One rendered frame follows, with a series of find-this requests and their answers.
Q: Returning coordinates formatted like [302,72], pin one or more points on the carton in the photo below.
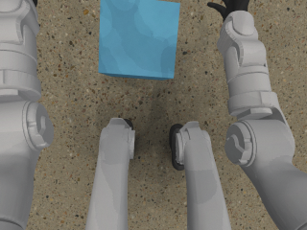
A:
[138,39]

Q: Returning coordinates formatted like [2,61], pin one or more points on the robot left forearm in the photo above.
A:
[18,51]

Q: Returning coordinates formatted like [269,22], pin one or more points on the robot right forearm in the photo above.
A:
[246,71]

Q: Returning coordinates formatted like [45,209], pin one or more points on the robot right thigh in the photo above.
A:
[206,208]

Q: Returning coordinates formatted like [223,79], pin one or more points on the right robot upper arm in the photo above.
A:
[264,149]

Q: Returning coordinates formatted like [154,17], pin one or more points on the left robot upper arm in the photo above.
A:
[25,129]

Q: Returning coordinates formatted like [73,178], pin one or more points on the robot left foot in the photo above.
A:
[129,123]

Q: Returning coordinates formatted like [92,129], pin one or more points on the right robot hand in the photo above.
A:
[230,6]

